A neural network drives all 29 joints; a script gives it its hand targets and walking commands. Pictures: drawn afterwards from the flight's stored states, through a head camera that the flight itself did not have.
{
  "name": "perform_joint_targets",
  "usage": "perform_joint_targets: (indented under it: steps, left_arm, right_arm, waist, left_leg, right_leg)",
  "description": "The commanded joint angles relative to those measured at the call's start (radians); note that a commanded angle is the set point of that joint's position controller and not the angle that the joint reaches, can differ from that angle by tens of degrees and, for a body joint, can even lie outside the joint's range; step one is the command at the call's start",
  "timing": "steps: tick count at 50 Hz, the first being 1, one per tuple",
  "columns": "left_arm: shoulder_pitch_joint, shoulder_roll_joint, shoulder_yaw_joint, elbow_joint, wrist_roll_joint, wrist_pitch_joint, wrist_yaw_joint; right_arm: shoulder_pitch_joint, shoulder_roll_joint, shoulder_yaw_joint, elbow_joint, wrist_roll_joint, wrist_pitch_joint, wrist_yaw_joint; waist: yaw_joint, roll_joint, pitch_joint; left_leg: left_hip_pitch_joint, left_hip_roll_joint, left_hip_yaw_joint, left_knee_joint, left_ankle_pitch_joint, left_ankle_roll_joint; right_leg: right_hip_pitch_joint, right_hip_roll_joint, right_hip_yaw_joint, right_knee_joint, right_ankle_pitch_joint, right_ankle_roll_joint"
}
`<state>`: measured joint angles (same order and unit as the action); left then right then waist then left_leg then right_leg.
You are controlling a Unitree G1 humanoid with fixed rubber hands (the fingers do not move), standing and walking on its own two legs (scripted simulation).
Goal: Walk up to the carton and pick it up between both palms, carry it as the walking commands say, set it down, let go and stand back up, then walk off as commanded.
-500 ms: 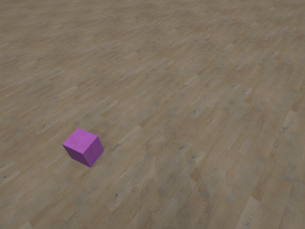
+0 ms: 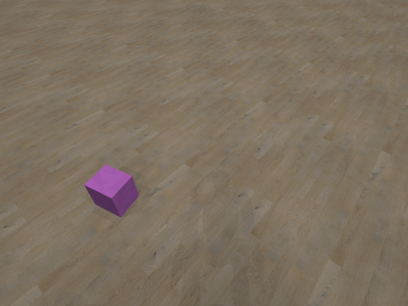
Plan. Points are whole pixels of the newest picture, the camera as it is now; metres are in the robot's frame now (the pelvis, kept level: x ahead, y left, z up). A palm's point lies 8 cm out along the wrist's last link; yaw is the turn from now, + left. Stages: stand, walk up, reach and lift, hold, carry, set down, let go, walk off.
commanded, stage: stand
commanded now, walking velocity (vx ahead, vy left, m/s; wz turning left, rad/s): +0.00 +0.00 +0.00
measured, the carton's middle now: (113, 190) +0.89 +0.54 -0.68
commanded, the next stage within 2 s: walk off in 0.62 s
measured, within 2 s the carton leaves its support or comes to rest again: neither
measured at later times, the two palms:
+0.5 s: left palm out of the picture +0.00 +0.21 -0.15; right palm out of the picture -0.02 -0.18 -0.15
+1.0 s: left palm out of the picture +0.03 +0.24 -0.16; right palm out of the picture +0.02 -0.20 -0.15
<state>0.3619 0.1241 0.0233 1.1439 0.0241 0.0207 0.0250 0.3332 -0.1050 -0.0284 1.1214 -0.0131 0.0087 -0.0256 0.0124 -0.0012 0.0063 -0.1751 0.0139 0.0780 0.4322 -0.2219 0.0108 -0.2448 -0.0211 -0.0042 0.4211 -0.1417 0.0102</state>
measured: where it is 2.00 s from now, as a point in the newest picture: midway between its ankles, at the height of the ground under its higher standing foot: outside the picture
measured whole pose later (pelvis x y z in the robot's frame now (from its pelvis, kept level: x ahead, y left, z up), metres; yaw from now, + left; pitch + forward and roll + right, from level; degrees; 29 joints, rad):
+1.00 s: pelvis +0.03 +0.01 -0.01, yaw +3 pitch -1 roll +0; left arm 0.23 0.14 0.04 1.09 0.01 0.01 0.07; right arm 0.29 -0.13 -0.04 1.09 -0.01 -0.01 -0.03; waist -0.01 0.00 0.08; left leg -0.22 -0.01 0.03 0.55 -0.31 0.03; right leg -0.27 -0.06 -0.04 0.54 -0.25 0.03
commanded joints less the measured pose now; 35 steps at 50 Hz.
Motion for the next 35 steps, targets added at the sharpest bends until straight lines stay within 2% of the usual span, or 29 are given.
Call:
perform_joint_targets:
  steps: [1, 3, 8, 11, 13, 17, 23, 26, 27, 32, 35]
  left_arm:
    - [-0.006, 0.099, 0.015, -0.051, 0.001, -0.021, 0.009]
    - [0.011, 0.078, 0.01, -0.043, -0.003, -0.017, 0.008]
    - [0.043, 0.071, 0.009, -0.026, -0.001, -0.019, 0.009]
    - [0.047, 0.066, 0.008, -0.02, 0.0, -0.02, 0.01]
    - [0.047, 0.052, 0.002, -0.02, -0.002, -0.023, 0.009]
    - [0.034, 0.058, 0.001, -0.019, -0.004, -0.022, 0.011]
    - [0.016, 0.054, -0.004, -0.015, -0.005, -0.03, 0.014]
    - [0.019, 0.053, -0.007, -0.013, -0.004, -0.033, 0.017]
    - [0.013, 0.062, -0.006, -0.017, -0.002, -0.034, 0.017]
    - [0.02, 0.056, -0.01, -0.006, -0.004, -0.033, 0.023]
    - [0.016, 0.06, -0.009, -0.007, -0.004, -0.033, 0.023]
  right_arm:
    - [0.105, -0.066, -0.009, -0.003, -0.002, -0.01, -0.006]
    - [0.107, -0.069, -0.005, 0.003, -0.005, -0.011, -0.006]
    - [0.111, -0.075, -0.001, 0.012, -0.004, -0.024, -0.012]
    - [0.101, -0.071, 0.002, 0.012, -0.004, -0.026, -0.014]
    - [0.105, -0.058, 0.005, 0.018, -0.002, -0.026, -0.013]
    - [0.112, -0.05, 0.008, 0.021, -0.004, -0.026, -0.012]
    - [0.116, -0.068, 0.001, 0.023, -0.003, -0.034, -0.013]
    - [0.118, -0.063, 0.004, 0.023, -0.002, -0.036, -0.013]
    - [0.119, -0.063, 0.004, 0.024, 0.0, -0.036, -0.015]
    - [0.115, -0.066, 0.005, 0.025, -0.001, -0.036, -0.017]
    - [0.103, -0.063, 0.007, 0.019, 0.0, -0.04, -0.017]
  waist:
    - [-0.031, -0.069, 0.11]
    - [-0.022, -0.052, 0.119]
    - [-0.007, 0.005, 0.081]
    - [-0.002, 0.014, 0.1]
    - [0.005, 0.017, 0.113]
    - [-0.001, 0.024, 0.13]
    - [-0.004, -0.014, 0.104]
    - [-0.009, -0.015, 0.085]
    - [-0.01, 0.005, 0.098]
    - [-0.013, -0.006, 0.099]
    - [-0.011, 0.008, 0.09]
  left_leg:
    - [-0.054, 0.061, -0.09, -0.105, -0.133, 0.025]
    - [-0.081, 0.065, -0.096, -0.121, -0.152, 0.026]
    - [-0.123, 0.083, -0.117, -0.154, -0.156, 0.028]
    - [-0.13, 0.087, -0.12, -0.164, -0.145, 0.028]
    - [-0.14, 0.081, -0.116, -0.162, -0.135, 0.027]
    - [-0.129, 0.077, -0.109, -0.148, -0.121, 0.026]
    - [-0.088, 0.081, -0.101, -0.135, -0.041, 0.026]
    - [-0.065, 0.083, -0.099, -0.13, -0.004, 0.025]
    - [-0.066, 0.084, -0.097, -0.132, 0.007, 0.026]
    - [-0.054, 0.087, -0.098, -0.132, 0.035, 0.028]
    - [-0.029, 0.089, -0.096, -0.13, 0.058, 0.027]
  right_leg:
    - [-0.107, -0.075, 0.125, -0.173, -0.265, -0.028]
    - [-0.098, -0.074, 0.123, -0.158, -0.258, -0.026]
    - [-0.015, -0.063, 0.093, -0.093, -0.143, -0.025]
    - [-0.013, -0.057, 0.079, -0.08, -0.1, -0.022]
    - [-0.015, -0.061, 0.081, -0.073, -0.096, -0.026]
    - [-0.036, -0.067, 0.091, -0.087, -0.101, -0.028]
    - [-0.012, -0.067, 0.078, -0.071, -0.041, -0.028]
    - [0.004, -0.065, 0.07, -0.064, -0.002, -0.026]
    - [-0.006, -0.07, 0.071, -0.065, 0.003, -0.027]
    - [0.017, -0.072, 0.065, -0.056, 0.046, -0.026]
    - [0.014, -0.071, 0.062, -0.056, 0.061, -0.024]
